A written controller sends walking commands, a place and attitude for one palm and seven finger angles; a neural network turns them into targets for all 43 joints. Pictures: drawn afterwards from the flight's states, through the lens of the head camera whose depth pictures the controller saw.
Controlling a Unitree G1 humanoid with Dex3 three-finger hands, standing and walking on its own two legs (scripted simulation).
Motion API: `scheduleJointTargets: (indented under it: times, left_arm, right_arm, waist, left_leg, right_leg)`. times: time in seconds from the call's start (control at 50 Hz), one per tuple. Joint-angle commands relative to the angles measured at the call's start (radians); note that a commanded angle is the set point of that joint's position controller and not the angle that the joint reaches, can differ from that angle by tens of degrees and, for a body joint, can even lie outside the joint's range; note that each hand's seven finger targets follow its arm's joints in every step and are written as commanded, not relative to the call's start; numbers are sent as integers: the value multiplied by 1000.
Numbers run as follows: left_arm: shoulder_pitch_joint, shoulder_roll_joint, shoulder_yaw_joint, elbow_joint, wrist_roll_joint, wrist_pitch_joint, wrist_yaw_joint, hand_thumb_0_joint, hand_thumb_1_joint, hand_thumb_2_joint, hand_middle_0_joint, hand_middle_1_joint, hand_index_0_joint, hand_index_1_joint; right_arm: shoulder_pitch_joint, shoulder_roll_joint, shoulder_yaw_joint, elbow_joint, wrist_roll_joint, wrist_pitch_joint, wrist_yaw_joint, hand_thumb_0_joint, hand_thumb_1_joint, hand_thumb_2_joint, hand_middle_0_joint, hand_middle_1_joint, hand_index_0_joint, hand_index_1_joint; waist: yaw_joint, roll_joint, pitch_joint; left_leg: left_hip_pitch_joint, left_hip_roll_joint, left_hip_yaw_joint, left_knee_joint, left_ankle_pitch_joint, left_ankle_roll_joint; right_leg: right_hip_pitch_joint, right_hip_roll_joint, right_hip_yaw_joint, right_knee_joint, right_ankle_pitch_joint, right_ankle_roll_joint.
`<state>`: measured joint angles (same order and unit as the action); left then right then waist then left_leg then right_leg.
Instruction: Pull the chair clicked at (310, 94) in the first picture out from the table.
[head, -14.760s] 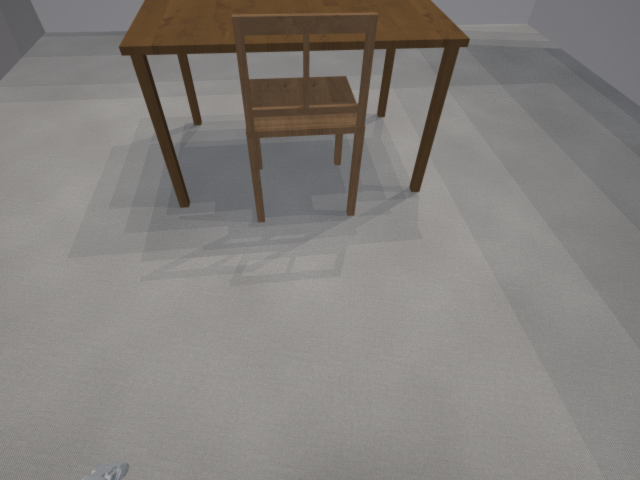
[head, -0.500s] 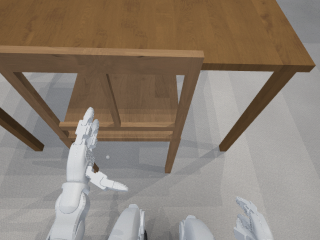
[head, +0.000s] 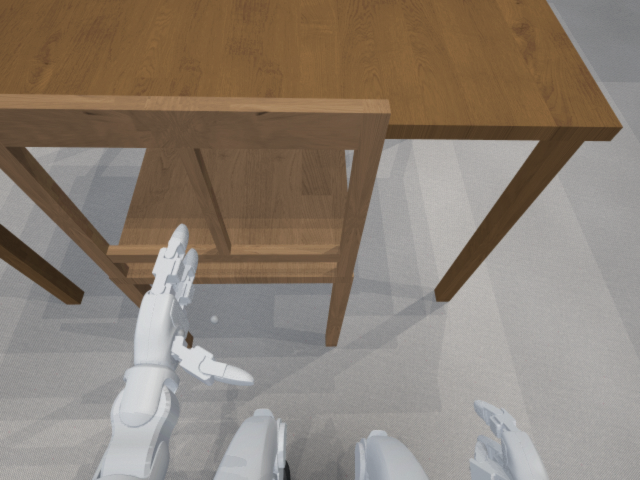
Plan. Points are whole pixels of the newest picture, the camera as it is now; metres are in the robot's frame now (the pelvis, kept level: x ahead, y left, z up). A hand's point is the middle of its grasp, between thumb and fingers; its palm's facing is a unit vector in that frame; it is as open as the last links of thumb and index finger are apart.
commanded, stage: aim the fingers beside a spindle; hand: left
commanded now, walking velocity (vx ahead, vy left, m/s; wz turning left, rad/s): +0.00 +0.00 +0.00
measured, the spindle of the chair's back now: (209, 206) +0.46 +0.17 +0.02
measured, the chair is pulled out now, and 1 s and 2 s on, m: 0.00 0.00 0.00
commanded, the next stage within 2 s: none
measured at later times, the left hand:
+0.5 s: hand (191, 313) +0.30 +0.16 +0.03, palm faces +0.10 -0.99 -0.05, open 16.9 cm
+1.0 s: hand (194, 312) +0.31 +0.17 +0.00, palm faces +0.04 -1.00 -0.01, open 16.9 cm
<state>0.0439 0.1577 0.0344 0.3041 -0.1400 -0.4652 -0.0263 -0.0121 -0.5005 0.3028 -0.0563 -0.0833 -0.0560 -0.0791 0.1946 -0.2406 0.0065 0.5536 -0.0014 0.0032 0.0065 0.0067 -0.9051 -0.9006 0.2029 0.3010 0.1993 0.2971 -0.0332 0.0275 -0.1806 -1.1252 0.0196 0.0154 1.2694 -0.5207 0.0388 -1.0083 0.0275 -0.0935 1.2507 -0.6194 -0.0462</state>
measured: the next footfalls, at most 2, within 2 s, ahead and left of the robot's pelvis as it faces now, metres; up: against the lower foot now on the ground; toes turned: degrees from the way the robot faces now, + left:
none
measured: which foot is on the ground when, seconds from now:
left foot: down 0.00-1.00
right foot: down 0.00-1.00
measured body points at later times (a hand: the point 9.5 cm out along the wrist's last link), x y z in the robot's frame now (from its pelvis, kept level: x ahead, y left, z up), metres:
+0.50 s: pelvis +0.00 +0.00 +0.00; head +0.10 +0.01 +0.44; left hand +0.29 +0.22 +0.04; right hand +0.16 -0.25 -0.10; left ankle +0.04 +0.10 -0.62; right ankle -0.01 -0.10 -0.62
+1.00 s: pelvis +0.00 +0.01 +0.00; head +0.10 +0.02 +0.44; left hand +0.30 +0.22 +0.01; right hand +0.15 -0.23 -0.11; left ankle +0.04 +0.10 -0.62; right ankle -0.01 -0.10 -0.62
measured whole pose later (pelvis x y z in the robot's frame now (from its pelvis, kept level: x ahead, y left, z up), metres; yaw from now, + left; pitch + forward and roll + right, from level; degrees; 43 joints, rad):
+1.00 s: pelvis +0.00 +0.01 +0.00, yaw +0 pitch +22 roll -3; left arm -0.03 0.19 0.08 0.38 -0.18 -0.41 -0.07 -0.01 -0.50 0.30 -0.05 -0.08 -0.05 -0.08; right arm 0.20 -0.24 0.02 0.55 0.02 0.01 0.01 0.01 -0.91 -0.90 0.20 0.30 0.20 0.30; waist -0.03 0.04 -0.19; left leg -1.13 0.01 0.01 1.27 -0.51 0.06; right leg -1.01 0.02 -0.09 1.24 -0.61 -0.03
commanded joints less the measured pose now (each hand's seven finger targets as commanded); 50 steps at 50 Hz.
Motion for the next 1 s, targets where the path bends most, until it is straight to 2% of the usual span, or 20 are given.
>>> scheduleJointTargets:
  times: [0.0,0.02,0.06,0.16,0.22,0.26,0.34,0.42,0.48,0.52,0.58,0.62,0.64,0.72,0.74,0.8,0.88,0.92,0.94,0.98]
  left_arm:
    - [-192,157,104,-314,-10,-119,29,0,-500,300,-60,-80,-60,-80]
    - [-200,201,144,-314,-5,-127,44,0,-500,300,-60,-80,-60,-80]
    - [-202,183,138,-295,-3,-133,53,0,-500,300,-60,-80,-60,-80]
    - [-143,106,73,-120,-27,-68,-21,0,-500,300,-60,-80,-60,-80]
    - [-118,50,14,-108,-51,-33,-78,0,-500,300,-60,-80,-60,-80]
    - [-114,67,26,-155,-62,-34,-83,0,-500,300,-60,-80,-60,-80]
    - [-143,202,157,-339,-52,-111,-16,0,-500,300,-60,-80,-60,-80]
    - [-115,221,192,-324,-24,-153,38,0,-500,300,-60,-80,-60,-80]
    - [-94,107,80,-209,-20,-123,-2,0,-500,300,-60,-80,-60,-80]
    - [-63,32,2,-135,-37,-79,-54,0,-500,300,-60,-80,-60,-80]
    - [-116,22,-31,-125,-53,-37,-103,0,-500,300,-60,-80,-60,-80]
    - [-176,65,1,-187,-54,-44,-90,0,-500,300,-60,-80,-60,-80]
    - [-221,105,37,-251,-50,-63,-68,0,-500,300,-60,-80,-60,-80]
    - [-241,255,193,-411,-15,-145,55,0,-500,300,-60,-80,-60,-80]
    - [-215,223,173,-401,-5,-150,75,0,-500,300,-60,-80,-60,-80]
    - [-152,147,124,-238,9,-115,78,0,-500,300,-60,-80,-60,-80]
    - [-98,24,1,-4,-16,5,-36,0,-500,300,-60,-80,-60,-80]
    - [-109,-15,-44,-20,-44,29,-88,0,-500,300,-60,-80,-60,-80]
    - [-128,17,-16,-53,-54,22,-94,0,-500,300,-60,-80,-60,-80]
    - [-211,63,8,-217,-55,-29,-72,0,-500,300,-60,-80,-60,-80]
  right_arm:
    - [-9,-129,-55,-132,-2,-45,-11,0,-900,-900,200,300,200,300]
    - [-5,-131,-54,-126,-5,-43,-14,0,-900,-900,200,300,200,300]
    - [-6,-123,-51,-118,-7,-44,-12,0,-900,-900,200,300,200,300]
    - [1,-141,-53,-108,7,-40,-11,0,-900,-900,200,300,200,300]
    - [3,-145,-57,-127,19,-45,-13,0,-900,-900,200,300,200,300]
    - [6,-145,-59,-135,20,-47,-16,0,-900,-900,200,300,200,300]
    - [-2,-132,-60,-136,5,-58,-20,0,-900,-900,200,300,200,300]
    - [-3,-121,-54,-116,-5,-59,-13,0,-900,-900,200,300,200,300]
    - [-9,-130,-54,-105,-1,-59,-4,0,-900,-900,200,300,200,300]
    - [-6,-140,-55,-115,9,-58,-3,0,-900,-900,200,300,200,300]
    - [0,-154,-62,-127,23,-57,-15,0,-900,-900,200,300,200,300]
    - [-3,-155,-61,-133,19,-61,-24,0,-900,-900,200,300,200,300]
    - [-3,-153,-64,-131,15,-65,-28,0,-900,-900,200,300,200,300]
    - [0,-139,-58,-124,-9,-70,-27,0,-900,-900,200,300,200,300]
    - [-7,-128,-53,-127,-12,-66,-21,0,-900,-900,200,300,200,300]
    - [-9,-129,-49,-111,-10,-49,-4,0,-900,-900,200,300,200,300]
    - [-1,-155,-48,-124,18,-26,0,0,-900,-900,200,300,200,300]
    - [0,-157,-50,-143,30,-30,-6,0,-900,-900,200,300,200,300]
    - [4,-161,-54,-145,32,-32,-10,0,-900,-900,200,300,200,300]
    - [1,-154,-61,-152,23,-44,-20,0,-900,-900,200,300,200,300]
  waist:
    - [8,40,-374]
    - [8,41,-371]
    - [5,54,-366]
    - [-31,-44,-291]
    - [-31,-51,-289]
    - [-22,-50,-314]
    - [19,17,-402]
    - [12,32,-355]
    - [-22,21,-281]
    - [-44,-29,-246]
    - [-51,-57,-248]
    - [-38,-23,-278]
    - [-26,0,-336]
    - [28,91,-441]
    - [29,107,-452]
    - [4,61,-352]
    - [-40,-78,-213]
    - [-43,-86,-217]
    - [-35,-91,-237]
    - [-21,-22,-323]
  left_leg:
    - [346,-5,-62,-139,302,-8]
    - [334,-3,-64,-137,299,-8]
    - [333,-5,-58,-134,303,-9]
    - [245,-6,-49,-127,240,-4]
    - [237,-9,-49,-126,235,0]
    - [254,-9,-50,-129,254,0]
    - [312,-8,-45,-128,341,-2]
    - [299,-6,-47,-129,339,-5]
    - [285,-5,-56,-132,268,-8]
    - [263,-5,-62,-137,235,-3]
    - [245,-4,-70,-135,184,0]
    - [273,-3,-76,-136,197,0]
    - [308,-2,-78,-134,223,-1]
    - [428,4,-95,-152,344,-18]
    - [446,2,-90,-153,369,-20]
    - [384,5,-88,-159,315,-22]
    - [243,-4,-77,-167,161,-7]
    - [242,-6,-78,-170,153,-3]
    - [247,-6,-79,-166,159,-1]
    - [324,1,-89,-161,227,-4]
  right_leg:
    - [129,-9,82,-173,347,15]
    - [129,-4,83,-169,340,14]
    - [137,-5,89,-173,354,16]
    - [149,-8,103,-205,346,29]
    - [156,-14,110,-216,348,30]
    - [174,-17,109,-214,377,32]
    - [216,-14,109,-180,450,25]
    - [186,-5,100,-170,422,21]
    - [107,-5,85,-183,344,22]
    - [94,-5,81,-200,318,24]
    - [82,-11,83,-213,263,27]
    - [73,-10,76,-201,256,21]
    - [78,-10,75,-188,268,19]
    - [80,-1,58,-149,306,8]
    - [83,-1,60,-146,327,8]
    - [62,1,51,-160,302,12]
    - [65,2,57,-214,228,20]
    - [81,-3,61,-226,220,18]
    - [90,-5,63,-227,223,19]
    - [81,-6,58,-197,261,15]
